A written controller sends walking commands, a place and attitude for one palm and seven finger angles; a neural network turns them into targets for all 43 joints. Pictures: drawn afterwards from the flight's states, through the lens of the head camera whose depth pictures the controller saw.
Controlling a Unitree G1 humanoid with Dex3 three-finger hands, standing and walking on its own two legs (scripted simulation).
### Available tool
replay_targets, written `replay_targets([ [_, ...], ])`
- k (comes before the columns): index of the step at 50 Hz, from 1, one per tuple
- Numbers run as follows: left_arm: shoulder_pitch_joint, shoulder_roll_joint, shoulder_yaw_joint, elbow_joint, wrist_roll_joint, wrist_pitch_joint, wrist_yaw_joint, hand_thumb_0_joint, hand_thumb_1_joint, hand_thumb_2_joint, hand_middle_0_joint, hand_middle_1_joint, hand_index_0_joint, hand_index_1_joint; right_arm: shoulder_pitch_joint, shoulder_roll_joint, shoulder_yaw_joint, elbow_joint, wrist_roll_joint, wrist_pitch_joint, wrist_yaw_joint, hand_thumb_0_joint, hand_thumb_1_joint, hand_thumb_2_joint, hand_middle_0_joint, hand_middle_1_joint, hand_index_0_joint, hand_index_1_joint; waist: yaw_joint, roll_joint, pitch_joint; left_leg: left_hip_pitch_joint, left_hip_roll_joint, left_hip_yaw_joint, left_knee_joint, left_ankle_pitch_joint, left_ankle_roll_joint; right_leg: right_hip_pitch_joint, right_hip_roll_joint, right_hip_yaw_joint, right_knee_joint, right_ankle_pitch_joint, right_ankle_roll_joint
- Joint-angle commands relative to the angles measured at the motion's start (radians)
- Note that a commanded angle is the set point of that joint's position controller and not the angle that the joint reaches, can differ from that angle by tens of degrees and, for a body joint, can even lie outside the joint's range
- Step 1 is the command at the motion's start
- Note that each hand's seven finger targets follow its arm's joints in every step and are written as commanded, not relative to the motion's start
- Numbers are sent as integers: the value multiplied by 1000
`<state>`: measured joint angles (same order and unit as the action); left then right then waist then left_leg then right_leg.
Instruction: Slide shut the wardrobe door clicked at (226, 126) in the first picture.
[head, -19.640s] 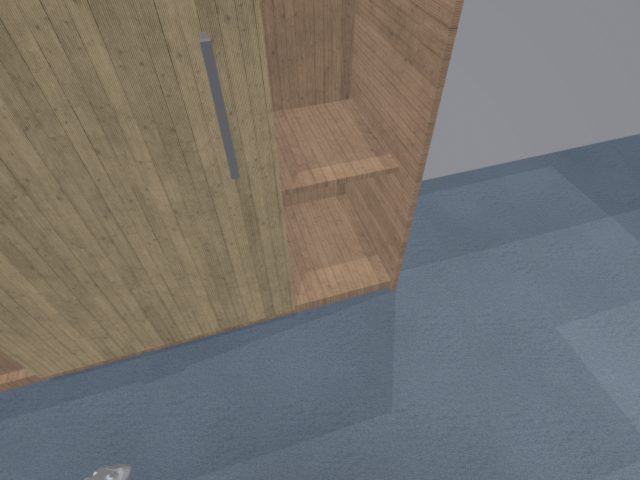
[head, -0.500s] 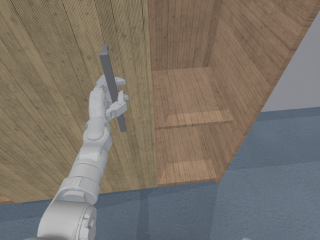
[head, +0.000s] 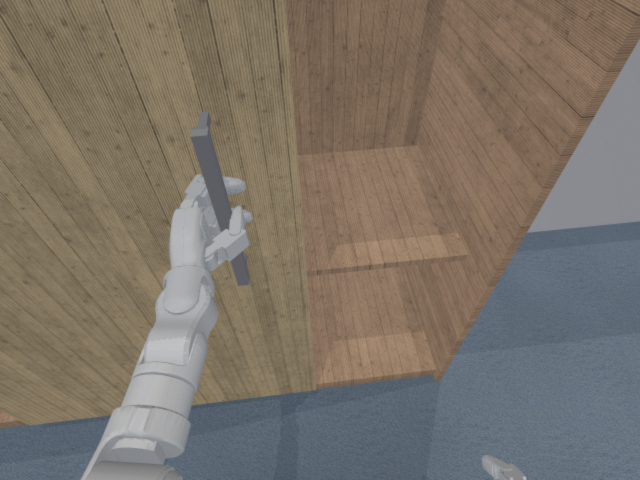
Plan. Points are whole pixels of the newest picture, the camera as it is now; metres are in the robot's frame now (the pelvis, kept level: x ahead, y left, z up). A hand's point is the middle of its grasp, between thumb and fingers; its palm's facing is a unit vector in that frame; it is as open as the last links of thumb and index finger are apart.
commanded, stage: tug the door sideways, standing still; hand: left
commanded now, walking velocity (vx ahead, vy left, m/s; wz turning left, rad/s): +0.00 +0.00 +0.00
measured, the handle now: (226, 211) +0.45 +0.12 +0.10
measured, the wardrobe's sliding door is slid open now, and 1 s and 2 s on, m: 0.38 0.31 0.22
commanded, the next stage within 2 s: step sideways, sliding the door along in 0.56 s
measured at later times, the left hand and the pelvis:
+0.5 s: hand (252, 232) +0.40 +0.08 +0.11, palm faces +0.13 -0.99 -0.02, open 5.5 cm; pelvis -0.02 +0.00 -0.01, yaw +4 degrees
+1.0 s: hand (291, 228) +0.40 +0.03 +0.11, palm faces -0.11 -0.98 -0.15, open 5.8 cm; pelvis -0.02 -0.01 -0.01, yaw +3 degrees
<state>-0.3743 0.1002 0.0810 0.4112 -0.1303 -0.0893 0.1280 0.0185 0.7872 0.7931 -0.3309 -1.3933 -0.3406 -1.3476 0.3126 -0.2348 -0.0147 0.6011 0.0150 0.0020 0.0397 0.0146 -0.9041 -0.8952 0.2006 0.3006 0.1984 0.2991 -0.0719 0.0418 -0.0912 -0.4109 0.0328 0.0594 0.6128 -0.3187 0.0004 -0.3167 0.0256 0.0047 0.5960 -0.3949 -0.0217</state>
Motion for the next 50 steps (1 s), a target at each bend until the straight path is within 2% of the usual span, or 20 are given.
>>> replay_targets([
  [1, -269, 70, -12, -280, 12, -42, -2, 0, 900, 900, -450, -1400, -450, -1400, -37, -109, -34, -127, 1, -31, -14, 0, -900, -900, 200, 300, 200, 300, 32, -84, -284, 230, -39, -13, 15, 522, 35, 97, 0, -34, -24, 782, 26],
  [3, -385, 33, -60, -270, 22, -31, 12, 0, 900, 900, -450, -1400, -450, -1400, -30, -109, -39, -102, -1, -27, -19, 0, -900, -900, 200, 300, 200, 300, -4, -91, -254, 244, -33, -25, 27, 512, 35, 46, 3, -36, -32, 727, 25],
  [5, -464, -5, -94, -245, 33, -25, 28, 0, 900, 900, -450, -1400, -450, -1400, -22, -106, -41, -83, -5, -26, -20, 0, -900, -900, 200, 300, 200, 300, -22, -59, -261, 271, -32, -37, 36, 511, 34, -7, 6, -40, -27, 675, 21],
  [9, -492, -65, -155, -221, 50, -24, 41, 0, 900, 900, -450, -1400, -450, -1400, -13, -102, -44, -72, -11, -21, -18, 0, -900, -900, 200, 300, 200, 300, -29, -52, -314, 312, -28, -60, 55, 549, 34, -41, 6, -46, -11, 637, 14],
  [13, -526, -118, -213, -173, 61, -33, 45, 0, 900, 900, -450, -1400, -450, -1400, -15, -103, -42, -68, -13, -15, -16, 0, -900, -900, 200, 300, 200, 300, -42, -93, -293, 296, -26, -78, 57, 509, 34, -68, 8, -53, -11, 577, 11],
  [19, -632, -184, -277, -131, 70, -60, 57, 0, 900, 900, -450, -1400, -450, -1400, -17, -95, -40, -67, -12, -19, -6, 0, -900, -900, 200, 300, 200, 300, -54, -47, -300, 302, -28, -93, 66, 440, 32, -125, 14, -57, -3, 493, 5],
  [23, -698, -234, -323, -74, 76, -83, 75, 0, 900, 900, -450, -1400, -450, -1400, -7, -94, -41, -54, -12, -29, 0, 0, -900, -900, 200, 300, 200, 300, -72, -70, -281, 288, -25, -110, 64, 377, 31, -162, 18, -64, -3, 419, 1],
  [24, -726, -246, -334, -89, 77, -92, 80, 0, 900, 900, -450, -1400, -450, -1400, -6, -93, -43, -54, -12, -35, 4, 0, -900, -900, 200, 300, 200, 300, -73, -42, -300, 299, -25, -110, 65, 369, 29, -175, 20, -62, 1, 410, 1],
  [26, -756, -273, -356, -54, 80, -101, 95, 0, 900, 900, -450, -1400, -450, -1400, 3, -92, -44, -44, -12, -43, 9, 0, -900, -900, 200, 300, 200, 300, -81, -46, -299, 301, -23, -118, 67, 349, 27, -199, 23, -67, 5, 383, 0],
  [32, -827, -300, -367, 33, 84, -129, 133, 0, 900, 900, -450, -1400, -450, -1400, 25, -94, -47, -18, -15, -66, 21, 0, -900, -900, 200, 300, 200, 300, -86, -62, -293, 271, -27, -123, 63, 288, 25, -227, 29, -69, 6, 325, -2],
  [33, -879, -291, -359, 69, 90, -134, 144, 0, 900, 900, -450, -1400, -450, -1400, 34, -96, -47, -2, -17, -65, 19, 0, -900, -900, 200, 300, 200, 300, -103, -77, -270, 250, -26, -125, 65, 272, 25, -239, 27, -71, 7, 312, -1],
  [34, -966, 253, -32, -38, 119, -136, 97, 0, 900, 900, -450, -1400, -450, -1400, -5, -150, -58, -40, 4, -36, -27, 0, -900, -900, 200, 300, 200, 300, 12, -76, -388, 254, 25, -106, 21, 191, 61, -36, -63, 15, -43, 300, 27],
  [35, -1000, 146, -130, -56, 102, -141, 51, 0, 900, 900, -450, -1400, -450, -1400, -44, -120, -46, -44, 11, -26, -50, 0, -900, -900, 200, 300, 200, 300, -21, -81, -360, 258, 10, -87, -9, 178, 69, 33, -66, 3, -60, 335, 23],
  [36, -967, 71, -174, -20, 94, -139, 16, 0, 900, 900, -450, -1400, -450, -1400, -73, -103, -33, -52, 14, -24, -64, 0, -900, -900, 200, 300, 200, 300, -22, -50, -338, 277, 21, -91, -15, 182, 73, 24, -60, -11, -52, 315, 24],
  [40, -849, 40, -174, 173, 70, -106, -33, 0, 900, 900, -450, -1400, -450, -1400, -87, -109, -22, -42, 17, -4, -97, 0, -900, -900, 200, 300, 200, 300, -6, -37, -209, 243, 100, -200, -64, 79, 102, -17, -29, -31, 0, 124, 6],
  [42, -845, 21, -183, 219, 60, -94, -44, 0, 900, 900, -450, -1400, -450, -1400, -85, -109, -20, -41, 17, 3, -111, 0, -900, -900, 200, 300, 200, 300, -4, -33, -162, 234, 151, -284, -96, 2, 126, -42, -16, -25, 35, 49, -2],
  [44, -868, 20, -185, 222, 55, -92, -48, 0, 900, 900, -450, -1400, -450, -1400, -92, -111, -17, -39, 18, 5, -120, 0, -900, -900, 200, 300, 200, 300, 3, 15, -135, 247, 183, -344, -109, 22, 141, -53, -10, -22, 46, 23, -9],
  [46, -863, 14, -189, 225, 54, -87, -54, 0, 900, 900, -450, -1400, -450, -1400, -82, -110, -15, -36, 17, 9, -123, 0, -900, -900, 200, 300, 200, 300, 9, -28, -131, 238, 176, -307, -65, 129, 132, 4, -12, -20, -26, 64, -14],
  [48, -866, 24, -182, 229, 56, -82, -59, 0, 900, 900, -450, -1400, -450, -1400, -79, -109, -15, -32, 20, 8, -124, 0, -900, -900, 200, 300, 200, 300, 9, -96, -135, 191, 131, -207, 9, 241, 96, 104, -31, -8, -110, 161, -20],
  [50, -864, 20, -172, 234, 61, -78, -64, 0, 900, 900, -450, -1400, -450, -1400, -73, -104, -21, -23, 17, 8, -121, 0, -900, -900, 200, 300, 200, 300, 7, -192, -128, 169, 73, -80, 119, 300, 61, 159, -81, 29, -166, 320, -36],
])
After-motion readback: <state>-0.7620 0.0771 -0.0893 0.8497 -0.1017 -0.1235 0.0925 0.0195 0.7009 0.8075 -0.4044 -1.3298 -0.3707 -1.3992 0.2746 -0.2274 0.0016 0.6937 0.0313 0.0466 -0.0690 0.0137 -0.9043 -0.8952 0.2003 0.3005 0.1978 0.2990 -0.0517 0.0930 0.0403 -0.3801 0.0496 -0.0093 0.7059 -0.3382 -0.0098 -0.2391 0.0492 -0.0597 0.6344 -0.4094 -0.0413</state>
